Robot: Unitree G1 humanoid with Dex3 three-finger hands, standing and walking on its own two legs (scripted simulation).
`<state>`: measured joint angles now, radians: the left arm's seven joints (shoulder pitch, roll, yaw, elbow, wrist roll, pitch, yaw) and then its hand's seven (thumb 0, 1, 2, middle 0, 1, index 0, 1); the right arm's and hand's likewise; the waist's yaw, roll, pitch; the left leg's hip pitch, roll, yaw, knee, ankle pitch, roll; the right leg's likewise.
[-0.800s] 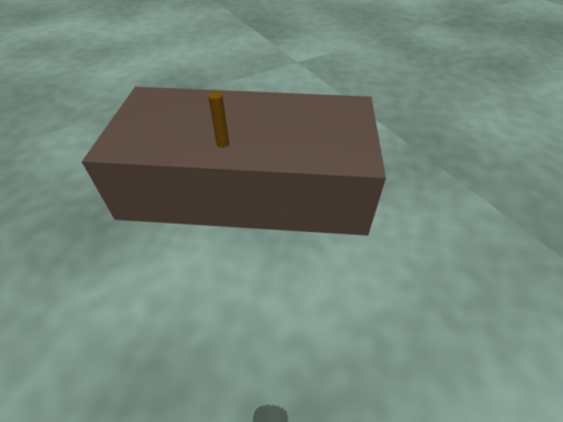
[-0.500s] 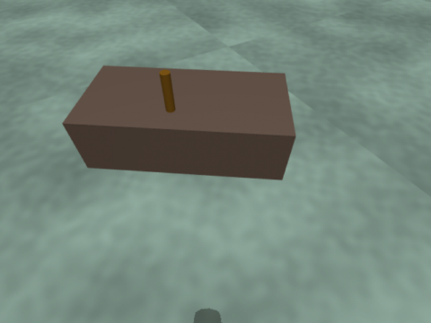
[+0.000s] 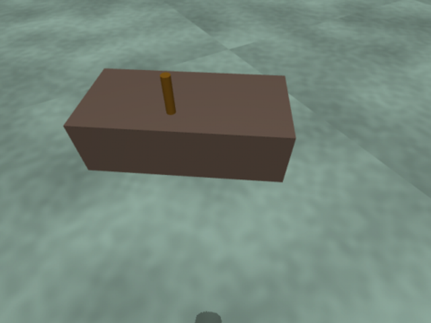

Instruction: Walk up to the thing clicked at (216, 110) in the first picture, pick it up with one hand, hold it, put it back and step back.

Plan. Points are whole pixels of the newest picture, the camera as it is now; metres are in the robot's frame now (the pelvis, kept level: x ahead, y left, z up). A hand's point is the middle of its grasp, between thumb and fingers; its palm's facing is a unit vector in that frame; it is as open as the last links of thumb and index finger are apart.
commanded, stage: stand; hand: left
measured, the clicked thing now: (168, 94) +1.20 +0.29 -0.31
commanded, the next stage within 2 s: walk up in 0.32 s
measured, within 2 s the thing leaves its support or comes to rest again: neither
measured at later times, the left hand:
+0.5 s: hand out of the picture +0.07 +0.29 -0.16, palm faces +0.02 -0.93 -0.37, open 7.4 cm
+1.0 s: hand (69, 263) +0.28 +0.37 -0.15, palm faces -0.10 -0.92 -0.37, open 7.4 cm
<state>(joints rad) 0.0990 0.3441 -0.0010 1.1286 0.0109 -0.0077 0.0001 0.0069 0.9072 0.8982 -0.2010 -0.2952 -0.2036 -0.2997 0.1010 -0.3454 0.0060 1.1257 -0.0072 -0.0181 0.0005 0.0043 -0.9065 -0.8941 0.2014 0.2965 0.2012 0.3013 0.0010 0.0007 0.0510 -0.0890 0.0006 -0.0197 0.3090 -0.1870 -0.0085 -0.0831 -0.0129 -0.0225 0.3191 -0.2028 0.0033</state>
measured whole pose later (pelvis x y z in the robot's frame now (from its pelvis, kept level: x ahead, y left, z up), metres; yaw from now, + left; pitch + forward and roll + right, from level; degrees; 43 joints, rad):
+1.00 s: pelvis +0.20 +0.09 -0.01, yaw -1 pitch -4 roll +1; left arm 0.25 0.43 0.05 0.92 0.02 -0.04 -0.07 0.01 0.91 0.90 -0.20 -0.30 -0.20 -0.30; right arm 0.34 -0.39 -0.07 0.90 -0.02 -0.06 0.06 0.01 -0.90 -0.89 0.20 0.30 0.20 0.30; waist -0.03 -0.02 0.09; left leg -0.04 -0.01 0.10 0.44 -0.33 0.03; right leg -0.46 -0.08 0.00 0.69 -0.23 -0.01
